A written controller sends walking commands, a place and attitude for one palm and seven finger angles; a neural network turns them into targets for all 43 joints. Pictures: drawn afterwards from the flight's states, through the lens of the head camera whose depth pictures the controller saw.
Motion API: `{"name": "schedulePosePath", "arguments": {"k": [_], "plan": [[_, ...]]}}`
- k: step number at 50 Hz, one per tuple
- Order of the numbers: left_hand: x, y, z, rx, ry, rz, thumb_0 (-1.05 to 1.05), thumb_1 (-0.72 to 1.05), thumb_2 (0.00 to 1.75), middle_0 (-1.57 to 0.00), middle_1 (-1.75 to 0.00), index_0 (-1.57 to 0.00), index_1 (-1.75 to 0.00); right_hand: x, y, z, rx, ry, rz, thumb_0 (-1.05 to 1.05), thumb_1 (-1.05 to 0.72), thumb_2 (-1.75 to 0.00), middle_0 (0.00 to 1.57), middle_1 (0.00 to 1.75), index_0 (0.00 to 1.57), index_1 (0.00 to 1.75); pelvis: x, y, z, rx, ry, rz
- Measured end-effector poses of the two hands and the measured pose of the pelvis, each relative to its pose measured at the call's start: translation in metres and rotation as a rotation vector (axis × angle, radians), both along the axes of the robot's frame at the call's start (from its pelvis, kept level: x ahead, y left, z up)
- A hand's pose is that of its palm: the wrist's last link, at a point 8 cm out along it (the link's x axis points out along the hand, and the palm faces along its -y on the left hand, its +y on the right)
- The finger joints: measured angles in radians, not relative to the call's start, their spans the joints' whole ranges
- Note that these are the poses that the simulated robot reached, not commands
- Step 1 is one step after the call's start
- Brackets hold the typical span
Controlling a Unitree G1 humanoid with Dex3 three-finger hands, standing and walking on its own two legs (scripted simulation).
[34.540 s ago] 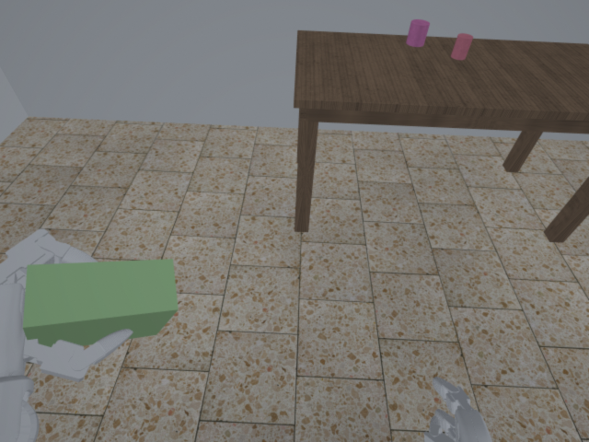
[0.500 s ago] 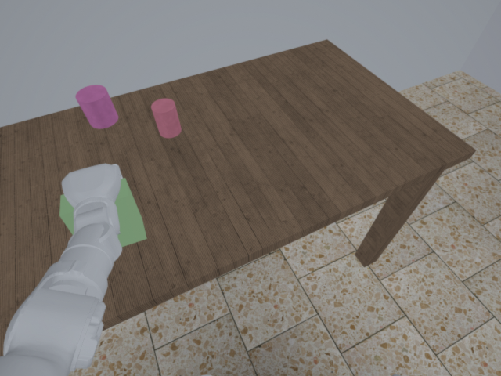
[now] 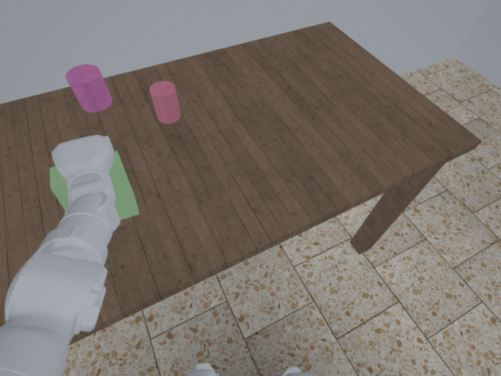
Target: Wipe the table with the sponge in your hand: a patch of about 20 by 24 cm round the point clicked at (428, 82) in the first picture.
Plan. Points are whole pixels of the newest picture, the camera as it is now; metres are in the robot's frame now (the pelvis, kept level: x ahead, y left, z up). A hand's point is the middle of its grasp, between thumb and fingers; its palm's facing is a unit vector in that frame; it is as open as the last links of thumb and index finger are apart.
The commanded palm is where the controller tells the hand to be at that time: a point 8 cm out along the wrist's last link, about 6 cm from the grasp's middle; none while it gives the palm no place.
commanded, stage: wipe forward along the middle lane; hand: left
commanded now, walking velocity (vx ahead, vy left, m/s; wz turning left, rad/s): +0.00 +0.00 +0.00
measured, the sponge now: (102, 199) +0.43 +0.28 -0.02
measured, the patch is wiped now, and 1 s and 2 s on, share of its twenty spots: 0.95 1.00 1.00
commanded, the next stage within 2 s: slide back across to the first lane in 0.08 s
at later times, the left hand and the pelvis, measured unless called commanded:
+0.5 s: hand (83, 162) +0.48 +0.31 +0.03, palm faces -0.10 -0.02 -0.99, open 9.8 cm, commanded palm +0.45 +0.30 +0.08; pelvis +0.01 +0.01 +0.00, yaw -2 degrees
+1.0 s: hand (52, 176) +0.45 +0.35 +0.03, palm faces -0.10 -0.03 -0.99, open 9.8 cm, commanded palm +0.41 +0.33 +0.07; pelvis +0.05 +0.02 +0.01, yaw +0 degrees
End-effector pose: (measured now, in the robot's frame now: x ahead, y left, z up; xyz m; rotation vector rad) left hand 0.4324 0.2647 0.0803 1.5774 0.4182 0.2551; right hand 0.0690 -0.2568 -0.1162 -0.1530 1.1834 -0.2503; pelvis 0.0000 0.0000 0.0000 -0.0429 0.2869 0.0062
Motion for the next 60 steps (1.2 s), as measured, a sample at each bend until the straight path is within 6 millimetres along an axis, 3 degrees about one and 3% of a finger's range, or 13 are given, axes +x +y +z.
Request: {"name": "schedulePosePath", "arguments": {"k": [15, 22, 29, 46, 52, 60], "plan": [[0.033, 0.017, 0.000, -0.009, 0.013, 0.015, 0.01, -0.56, 1.13, -0.81, -1.35, -0.81, -1.37, -0.049, 0.003, -0.002, -0.029, 0.116, -0.057, 0.01, -0.90, -0.90, 0.20, 0.30, 0.20, 0.30, 0.001, 0.010, -0.007, -0.016, 0.053, -0.016], [0.034, 0.027, 0.002, -0.033, 0.003, 0.014, 0.01, -0.55, 1.13, -0.80, -1.36, -0.80, -1.38, -0.053, 0.008, 0.003, -0.017, 0.141, -0.074, 0.01, -0.90, -0.90, 0.20, 0.30, 0.20, 0.30, 0.008, 0.013, -0.002, -0.015, 0.038, -0.021], [0.031, 0.042, 0.004, -0.035, -0.001, 0.027, 0.01, -0.54, 1.13, -0.78, -1.38, -0.78, -1.39, -0.030, 0.011, 0.008, -0.006, 0.110, -0.063, 0.01, -0.90, -0.90, 0.20, 0.30, 0.20, 0.30, 0.020, 0.015, 0.004, -0.014, 0.021, -0.022], [0.009, 0.072, 0.003, -0.039, -0.005, 0.027, 0.00, -0.52, 1.12, -0.76, -1.40, -0.76, -1.42, 0.061, 0.010, 0.020, -0.010, -0.001, 0.030, 0.01, -0.90, -0.90, 0.20, 0.30, 0.20, 0.30, 0.047, 0.017, 0.012, -0.011, -0.016, -0.004], [0.000, 0.078, 0.002, -0.029, -0.002, 0.040, 0.00, -0.51, 1.12, -0.75, -1.41, -0.75, -1.43, 0.075, 0.011, 0.022, -0.006, -0.016, 0.045, 0.01, -0.90, -0.90, 0.20, 0.30, 0.20, 0.30, 0.051, 0.016, 0.013, -0.010, -0.023, 0.002], [-0.019, 0.072, 0.000, -0.017, -0.019, 0.035, -0.01, -0.49, 1.11, -0.73, -1.42, -0.73, -1.45, 0.080, 0.014, 0.021, 0.007, -0.019, 0.047, 0.01, -0.90, -0.90, 0.20, 0.30, 0.20, 0.30, 0.051, 0.016, 0.015, -0.009, -0.044, 0.008]]}}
